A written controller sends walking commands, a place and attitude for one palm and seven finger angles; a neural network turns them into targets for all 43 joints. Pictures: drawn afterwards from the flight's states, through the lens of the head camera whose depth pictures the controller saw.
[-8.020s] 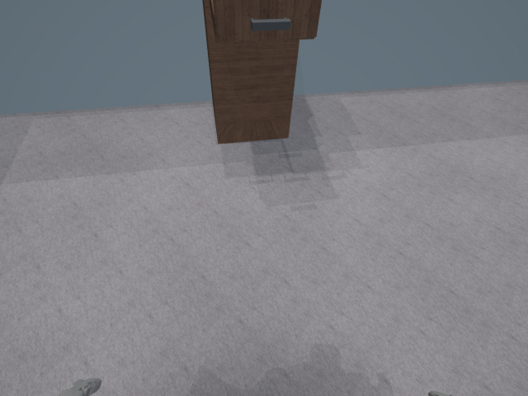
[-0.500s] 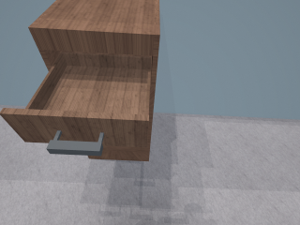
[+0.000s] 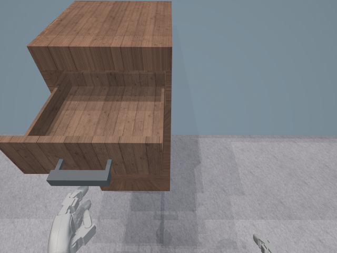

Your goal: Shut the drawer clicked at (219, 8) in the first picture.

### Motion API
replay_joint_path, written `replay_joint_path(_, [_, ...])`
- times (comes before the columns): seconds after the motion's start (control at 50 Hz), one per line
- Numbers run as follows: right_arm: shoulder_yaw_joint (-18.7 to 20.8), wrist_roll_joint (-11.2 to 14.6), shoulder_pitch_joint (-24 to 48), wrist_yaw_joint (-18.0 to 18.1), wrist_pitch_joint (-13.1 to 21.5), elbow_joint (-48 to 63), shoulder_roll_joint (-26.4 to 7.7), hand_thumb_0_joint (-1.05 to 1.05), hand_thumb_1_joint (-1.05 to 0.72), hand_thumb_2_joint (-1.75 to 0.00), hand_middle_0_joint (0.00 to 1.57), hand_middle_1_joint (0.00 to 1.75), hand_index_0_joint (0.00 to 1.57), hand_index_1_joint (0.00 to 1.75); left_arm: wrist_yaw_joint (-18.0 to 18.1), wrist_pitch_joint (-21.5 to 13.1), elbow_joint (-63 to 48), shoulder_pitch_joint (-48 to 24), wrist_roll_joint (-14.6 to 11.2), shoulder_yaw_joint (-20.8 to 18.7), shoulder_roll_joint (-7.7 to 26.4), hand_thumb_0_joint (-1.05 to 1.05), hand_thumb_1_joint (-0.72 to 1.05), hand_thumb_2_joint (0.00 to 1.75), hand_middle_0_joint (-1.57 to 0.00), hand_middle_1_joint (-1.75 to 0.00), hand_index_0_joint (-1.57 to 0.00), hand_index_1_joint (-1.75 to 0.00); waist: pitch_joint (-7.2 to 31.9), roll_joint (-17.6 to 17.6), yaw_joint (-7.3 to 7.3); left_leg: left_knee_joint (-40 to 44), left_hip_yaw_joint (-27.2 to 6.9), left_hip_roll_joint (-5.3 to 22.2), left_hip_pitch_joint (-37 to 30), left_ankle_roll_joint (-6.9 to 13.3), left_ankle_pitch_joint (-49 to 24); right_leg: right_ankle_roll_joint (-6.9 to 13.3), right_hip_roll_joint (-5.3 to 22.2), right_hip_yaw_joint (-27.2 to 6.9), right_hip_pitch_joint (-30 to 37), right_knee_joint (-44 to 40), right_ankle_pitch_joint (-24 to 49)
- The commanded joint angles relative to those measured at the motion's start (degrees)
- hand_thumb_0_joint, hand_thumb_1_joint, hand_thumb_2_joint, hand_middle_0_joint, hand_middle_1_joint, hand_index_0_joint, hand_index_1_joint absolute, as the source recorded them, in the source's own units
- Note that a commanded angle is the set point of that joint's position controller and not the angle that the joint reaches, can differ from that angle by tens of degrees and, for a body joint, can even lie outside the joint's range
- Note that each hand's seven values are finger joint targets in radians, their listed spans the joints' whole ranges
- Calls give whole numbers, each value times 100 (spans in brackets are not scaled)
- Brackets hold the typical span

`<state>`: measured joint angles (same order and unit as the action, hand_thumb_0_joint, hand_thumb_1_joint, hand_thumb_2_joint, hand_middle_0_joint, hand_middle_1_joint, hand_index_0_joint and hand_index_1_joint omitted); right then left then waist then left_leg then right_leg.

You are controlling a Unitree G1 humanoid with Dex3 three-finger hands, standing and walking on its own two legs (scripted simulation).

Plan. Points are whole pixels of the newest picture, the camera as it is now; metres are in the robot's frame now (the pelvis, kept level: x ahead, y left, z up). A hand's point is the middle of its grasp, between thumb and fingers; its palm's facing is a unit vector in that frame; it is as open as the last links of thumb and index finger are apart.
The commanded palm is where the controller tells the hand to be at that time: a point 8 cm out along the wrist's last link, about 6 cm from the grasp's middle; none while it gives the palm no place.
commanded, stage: raise the hand and make a fist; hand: left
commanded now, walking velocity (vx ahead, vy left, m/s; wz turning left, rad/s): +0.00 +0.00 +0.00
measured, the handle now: (82, 170) +0.30 +0.23 +0.04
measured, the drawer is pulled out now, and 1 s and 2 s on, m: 0.30 0.30 0.30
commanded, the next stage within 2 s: bring the fist close to the handle in 1.72 s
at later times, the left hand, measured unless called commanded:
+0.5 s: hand (94, 246) +0.14 +0.16 +0.02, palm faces +0.01 -1.00 -0.07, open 4.6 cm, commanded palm +0.09 +0.22 +0.04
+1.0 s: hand (66, 243) +0.13 +0.19 +0.08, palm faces +0.04 -1.00 -0.07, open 3.1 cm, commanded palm +0.08 +0.24 +0.10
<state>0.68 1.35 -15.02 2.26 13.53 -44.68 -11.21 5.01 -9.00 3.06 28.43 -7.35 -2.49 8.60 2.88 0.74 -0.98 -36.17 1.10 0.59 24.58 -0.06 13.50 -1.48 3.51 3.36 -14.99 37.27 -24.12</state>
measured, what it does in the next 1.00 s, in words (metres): stands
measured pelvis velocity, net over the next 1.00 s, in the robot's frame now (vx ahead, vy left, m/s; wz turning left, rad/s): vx -0.01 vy -0.01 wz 0.00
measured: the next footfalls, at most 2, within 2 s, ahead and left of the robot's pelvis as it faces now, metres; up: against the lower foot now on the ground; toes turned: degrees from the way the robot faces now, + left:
none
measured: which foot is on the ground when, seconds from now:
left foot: down 0.00-1.00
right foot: down 0.00-1.00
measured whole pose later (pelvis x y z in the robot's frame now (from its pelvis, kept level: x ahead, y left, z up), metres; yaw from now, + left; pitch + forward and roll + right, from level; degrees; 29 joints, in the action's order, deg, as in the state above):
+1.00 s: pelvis -0.01 -0.01 -0.03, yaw +0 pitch +4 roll -2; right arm -0.1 4.2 -12.6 3.9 18.0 -31.2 -11.7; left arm -16.5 -12.4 -20.8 39.8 -18.4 -11.9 14.3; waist 6.8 2.5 2.9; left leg -50.2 -1.1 3.4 34.5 -0.8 19.4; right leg -0.4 0.7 4.3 -23.0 48.1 -28.7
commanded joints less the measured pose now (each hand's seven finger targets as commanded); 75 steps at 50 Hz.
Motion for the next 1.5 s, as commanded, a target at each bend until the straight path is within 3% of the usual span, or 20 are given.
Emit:
replay_joint_path(0.0, [539, -109, 1030, -242, 245, 1393, -808, 0, -90, -90, 20, 30, 20, 30, -1358, -1686, 42, 2167, -330, -52, -317, 0, 90, 90, -40, -52, -40, -52, 76, -1290, 449, -630, -62, 30, 598, -86, -553, 244, -506, 514, -1902, 608, 1120])
replay_joint_path(0.04, [602, -126, 1182, -337, 260, 1757, -814, 0, -90, -90, 20, 30, 20, 30, -1958, -2534, -570, 1749, -460, -520, 277, 0, 90, 90, -44, -56, -44, -56, 686, -742, 485, -1233, 8, -6, 1098, -40, -411, 262, -404, 265, -2164, 1208, 1240])
replay_joint_path(0.06, [609, -158, 1118, -378, 281, 1853, -779, 0, -90, -90, 20, 30, 20, 30, -2086, -2923, -1156, 1511, -446, -887, 741, 0, 90, 90, -46, -58, -46, -58, 1003, 28, 583, -1463, 33, -6, 1069, -19, -461, 305, -386, 93, -2197, 1442, 1263])
replay_joint_path(0.08, [628, -180, 1168, -365, 289, 2089, -738, 0, -90, -90, 20, 30, 20, 30, -2119, -3122, -1858, 1409, -524, -1010, 878, 0, 90, 90, -48, -60, -48, -60, 1608, 635, 616, -1633, 93, 4, 844, 26, -541, 336, -393, 1, -2283, 1603, 1121])
replay_joint_path(0.1, [620, -166, 1101, -330, 271, 2182, -656, 0, -90, -90, 20, 30, 20, 30, -2065, -3127, -2000, 1467, -639, -1138, 849, 0, 90, 90, -50, -62, -50, -62, 1841, 674, 588, -1750, 74, 27, 765, 59, -546, 332, -414, -12, -2364, 1672, 1018])
replay_joint_path(0.14, [570, -96, 1117, -196, 178, 2299, -610, 0, -90, -90, 20, 30, 20, 30, -1918, -2959, -2325, 1149, -910, -1208, 698, 0, 90, 90, -54, -67, -54, -67, 1494, 560, 391, -1883, -9, 19, 1036, 91, -68, 285, -432, -77, -2626, 1559, 605])
replay_joint_path(0.16, [539, -39, 1036, -116, 122, 2244, -620, 0, -90, -90, 20, 30, 20, 30, -1854, -2846, -2333, 826, -931, -1205, 713, 0, 90, 90, -56, -69, -56, -69, 1123, 140, 182, -1883, -140, 49, 1258, 111, 504, 256, -468, -139, -2885, 1332, -85])
replay_joint_path(0.18, [523, -26, 1100, -25, 138, 2357, -678, 0, -90, -90, 20, 30, 20, 30, -1844, -2785, -2565, 593, -930, -993, 585, 0, 90, 90, -58, -71, -58, -71, 907, 240, 109, -1953, -167, 61, 1369, 132, 829, 238, -458, -216, -3180, 1267, -535])
replay_joint_path(0.28, [397, 97, 681, 228, 185, 2368, -723, 0, -90, -90, 20, 30, 20, 30, -2208, -2098, -2963, 292, -877, -622, 879, 0, 90, 90, -68, -82, -68, -82, 1058, 221, -153, -2110, -207, 59, 1274, 266, 660, 162, -395, -559, -2923, 856, -346])
replay_joint_path(0.36, [335, 157, 855, 363, 142, 2296, -679, 0, -90, -90, 20, 30, 20, 30, -2351, -1353, -2400, 570, -1007, -1308, 1309, 0, 90, 90, -76, -91, -76, -91, 957, -52, 134, -1863, -285, 52, 1221, 244, 484, 116, -386, -599, -2459, 630, -138])
replay_joint_path(0.4, [309, 185, 885, 367, 139, 2335, -602, 0, -90, -90, 20, 30, 20, 30, -2298, -1109, -2463, 868, -1157, -1472, 1212, 0, 90, 90, -80, -95, -80, -95, 1024, 66, 277, -1667, -270, 39, 1036, 207, 302, 72, -311, -552, -2162, 573, 272])
replay_joint_path(0.46, [280, 177, 1014, 383, 127, 2256, -537, 0, -90, -90, 20, 30, 20, 30, -2101, -927, -2203, 1082, -1264, -1831, 1286, 0, 90, 90, -86, -101, -86, -101, 820, -315, 414, -1457, -306, 32, 1018, 171, 254, 11, -299, -492, -1920, 451, 425])
replay_joint_path(0.54, [286, 187, 896, 318, 285, 2267, -553, 0, -90, -90, 20, 30, 20, 30, -2112, -1136, -2614, 1236, -1270, -1617, 1155, 0, 90, 90, -94, -110, -94, -110, 789, -51, 334, -1293, -257, 1, 781, 157, 143, -37, -257, -454, -1906, 382, 696])
replay_joint_path(0.66, [302, 236, 818, 323, 563, 2160, -682, 0, -90, -90, 20, 30, 20, 30, -2314, -1334, -2626, 1147, -1357, -1631, 1269, 0, 90, 90, -106, -123, -106, -123, 510, -223, 264, -1156, -288, -11, 630, 171, 227, 3, -310, -477, -1897, 145, 436])
replay_joint_path(0.74, [295, 272, 734, 336, 735, 2187, -708, 0, -90, -90, 20, 30, 20, 30, -2313, -1342, -3056, 1022, -1355, -1545, 1252, 0, 90, 90, -114, -132, -114, -132, 718, 170, 284, -966, -243, -14, 265, 195, 187, 111, -382, -321, -1857, 137, 276])
replay_joint_path(1.0, [72, 297, 925, 191, 845, 2396, -654, 0, -90, -90, 20, 30, 20, 30, -2032, -366, -3935, 1303, -1190, -1367, 1130, 0, 90, 90, -140, -160, -140, -160, 480, 345, 442, -302, -343, 19, -261, 148, 210, 206, -582, 250, -1479, 68, 579])
replay_joint_path(1.18, [-98, 328, 933, 225, 964, 2410, -673, 0, -90, -90, 20, 30, 20, 30, -1982, 23, -4538, 933, -1139, -1349, 1224, 0, 90, 90, -140, -160, -140, -160, 382, 491, 392, -62, -376, 17, -546, 130, 513, 207, -610, 276, -1351, -210, 309])
replay_joint_path(1.26, [-123, 379, 1103, 300, 1044, 2327, -686, 0, -90, -90, 20, 30, 20, 30, -1995, 236, -4382, 829, -1236, -1838, 1563, 0, 90, 90, -140, -160, -140, -160, 228, 436, 492, 21, -364, 10, -514, 109, 624, 211, -610, 195, -1206, -438, 174])
replay_joint_path(1.36, [-140, 416, 1166, 312, 1193, 2297, -683, 0, -90, -90, 20, 30, 20, 30, -2125, 426, -4225, 1042, -1400, -1907, 1454, 0, 90, 90, -140, -160, -140, -160, 265, 322, 536, 51, -321, -18, -642, 110, 357, 199, -595, 158, -1017, -572, 429])
replay_joint_path(1.48, [-121, 410, 1081, 318, 1303, 2226, -698, 0, -90, -90, 20, 30, 20, 30, -2120, 373, -4225, 957, -1391, -1867, 1499, 0, 90, 90, -140, -160, -140, -160, -50, 294, 492, 56, -274, -42, -543, 98, 467, 174, -568, 65, -1153, -704, 220])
